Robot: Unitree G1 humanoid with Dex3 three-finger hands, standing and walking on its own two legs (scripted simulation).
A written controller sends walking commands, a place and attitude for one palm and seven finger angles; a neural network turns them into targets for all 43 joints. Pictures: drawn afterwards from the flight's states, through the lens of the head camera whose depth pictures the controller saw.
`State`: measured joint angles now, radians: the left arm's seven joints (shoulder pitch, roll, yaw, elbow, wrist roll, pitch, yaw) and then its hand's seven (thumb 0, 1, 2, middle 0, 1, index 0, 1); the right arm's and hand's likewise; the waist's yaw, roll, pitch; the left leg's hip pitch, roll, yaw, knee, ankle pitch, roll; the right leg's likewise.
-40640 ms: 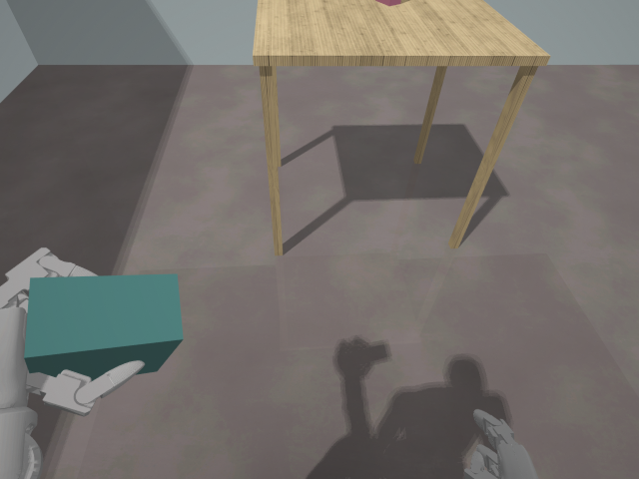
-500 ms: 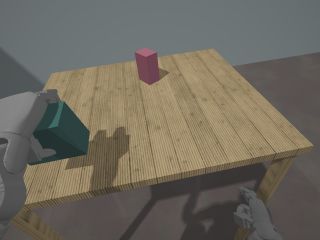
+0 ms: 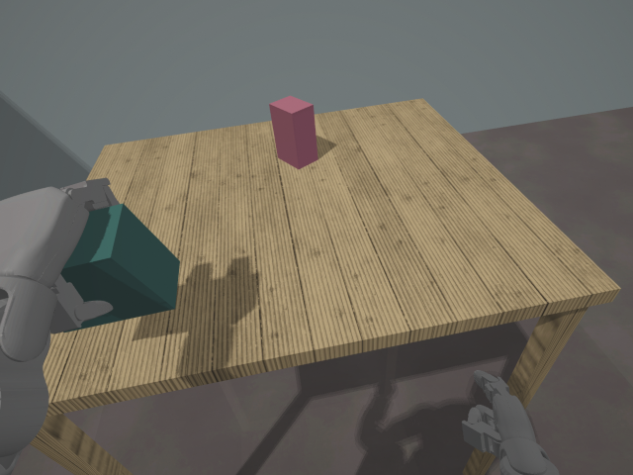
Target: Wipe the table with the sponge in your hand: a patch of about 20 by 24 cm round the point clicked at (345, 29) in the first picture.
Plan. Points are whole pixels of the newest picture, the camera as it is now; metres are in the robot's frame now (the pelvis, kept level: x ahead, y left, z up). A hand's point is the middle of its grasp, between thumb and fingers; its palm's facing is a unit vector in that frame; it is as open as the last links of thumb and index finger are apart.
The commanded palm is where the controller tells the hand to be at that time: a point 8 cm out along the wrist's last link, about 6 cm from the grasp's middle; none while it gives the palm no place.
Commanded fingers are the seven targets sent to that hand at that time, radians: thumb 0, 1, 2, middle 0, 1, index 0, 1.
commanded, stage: bring the sponge back beside the body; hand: left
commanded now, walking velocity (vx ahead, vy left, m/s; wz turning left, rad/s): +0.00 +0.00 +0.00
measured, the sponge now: (102, 281) +0.21 +0.28 +0.19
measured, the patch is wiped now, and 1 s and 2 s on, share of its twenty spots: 1.00 1.00 1.00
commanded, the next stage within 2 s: step back with the hand held close in 0.16 s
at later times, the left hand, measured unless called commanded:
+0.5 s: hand (139, 236) +0.22 +0.22 +0.26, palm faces +0.42 -0.80 -0.42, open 10.0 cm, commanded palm +0.15 +0.28 +0.28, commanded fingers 0.00 0.10 1.30 -1.20 -1.60 -1.20 -1.60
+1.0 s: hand (53, 258) +0.15 +0.24 +0.29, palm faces +0.57 -0.75 -0.33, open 10.0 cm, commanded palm +0.10 +0.29 +0.28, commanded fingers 0.00 0.10 1.30 -1.20 -1.60 -1.20 -1.60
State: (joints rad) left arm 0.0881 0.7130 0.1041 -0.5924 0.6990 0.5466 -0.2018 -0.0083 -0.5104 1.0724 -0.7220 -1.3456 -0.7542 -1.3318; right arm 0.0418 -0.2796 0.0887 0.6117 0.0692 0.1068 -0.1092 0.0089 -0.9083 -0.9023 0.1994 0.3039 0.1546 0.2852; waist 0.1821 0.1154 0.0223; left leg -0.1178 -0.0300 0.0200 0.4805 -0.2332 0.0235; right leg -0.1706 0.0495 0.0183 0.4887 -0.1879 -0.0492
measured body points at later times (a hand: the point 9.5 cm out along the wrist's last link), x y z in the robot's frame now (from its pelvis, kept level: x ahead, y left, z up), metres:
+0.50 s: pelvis +0.00 -0.01 -0.01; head -0.01 +0.00 +0.44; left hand +0.19 +0.26 +0.28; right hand +0.19 -0.22 -0.08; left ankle +0.00 +0.11 -0.74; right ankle +0.06 -0.09 -0.74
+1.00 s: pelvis -0.05 +0.01 -0.02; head -0.04 +0.01 +0.43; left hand +0.12 +0.28 +0.30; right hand +0.12 -0.22 -0.10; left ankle +0.00 +0.11 -0.74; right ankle +0.06 -0.09 -0.74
